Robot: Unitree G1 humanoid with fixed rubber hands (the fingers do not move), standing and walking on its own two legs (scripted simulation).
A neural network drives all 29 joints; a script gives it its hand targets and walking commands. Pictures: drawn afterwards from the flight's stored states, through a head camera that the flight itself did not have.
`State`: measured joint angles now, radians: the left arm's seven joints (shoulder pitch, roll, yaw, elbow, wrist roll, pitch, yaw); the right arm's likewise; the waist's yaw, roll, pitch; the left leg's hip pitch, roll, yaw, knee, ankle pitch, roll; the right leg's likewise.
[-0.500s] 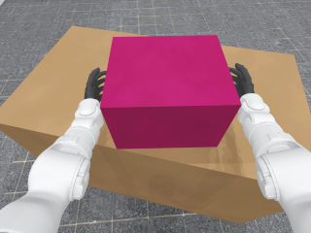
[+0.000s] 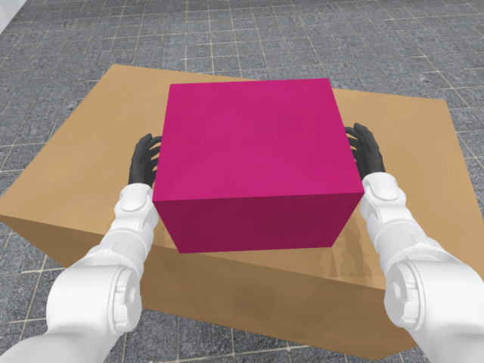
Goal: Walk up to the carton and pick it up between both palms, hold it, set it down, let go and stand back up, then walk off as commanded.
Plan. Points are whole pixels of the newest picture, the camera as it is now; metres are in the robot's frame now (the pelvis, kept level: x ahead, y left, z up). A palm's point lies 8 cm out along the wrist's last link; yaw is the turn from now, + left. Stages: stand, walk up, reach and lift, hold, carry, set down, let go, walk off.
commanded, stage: reach and lift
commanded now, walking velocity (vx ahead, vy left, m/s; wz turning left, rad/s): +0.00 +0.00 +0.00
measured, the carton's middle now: (252, 167) +0.48 +0.05 +0.03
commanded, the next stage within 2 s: none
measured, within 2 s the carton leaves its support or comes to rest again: neither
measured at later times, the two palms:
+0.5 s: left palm (143, 185) +0.38 +0.22 +0.07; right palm (383, 184) +0.42 -0.17 +0.08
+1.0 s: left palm (136, 173) +0.38 +0.22 +0.10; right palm (389, 178) +0.41 -0.17 +0.11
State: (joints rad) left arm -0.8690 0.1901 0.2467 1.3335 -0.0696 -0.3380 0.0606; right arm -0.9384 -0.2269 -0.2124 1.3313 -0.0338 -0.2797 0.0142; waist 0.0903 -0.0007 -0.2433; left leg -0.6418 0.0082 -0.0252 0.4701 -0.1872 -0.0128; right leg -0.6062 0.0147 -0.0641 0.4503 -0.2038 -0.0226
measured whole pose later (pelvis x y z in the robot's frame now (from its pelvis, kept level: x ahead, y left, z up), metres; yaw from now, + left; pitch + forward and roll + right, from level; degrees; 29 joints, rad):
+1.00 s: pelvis +0.01 +0.01 +0.01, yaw +1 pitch +10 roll -1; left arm -0.64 0.18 0.12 0.96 -0.16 -0.10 0.09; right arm -0.69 -0.21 -0.04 1.01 0.16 -0.12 -0.03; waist 0.03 0.01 -0.21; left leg -0.37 0.00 -0.04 0.36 -0.16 -0.01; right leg -0.31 0.01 -0.08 0.30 -0.17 -0.02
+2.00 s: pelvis -0.01 +0.01 +0.02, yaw -1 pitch -1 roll -1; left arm -0.49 0.10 0.30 0.26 0.10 0.51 -0.01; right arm -0.56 -0.16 -0.07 0.55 0.21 0.29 -0.07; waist -0.05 -0.03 -0.10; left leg -0.14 0.00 0.00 0.30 -0.15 0.00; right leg -0.09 0.01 -0.04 0.25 -0.14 -0.01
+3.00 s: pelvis -0.01 +0.01 +0.02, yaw -1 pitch -2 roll -1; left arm -0.52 0.10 0.31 0.14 0.14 0.66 -0.04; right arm -0.59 -0.19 -0.06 0.45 0.26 0.43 -0.09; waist -0.07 -0.02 -0.11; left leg -0.10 0.00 0.00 0.30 -0.15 0.00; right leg -0.05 0.01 -0.04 0.24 -0.14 -0.01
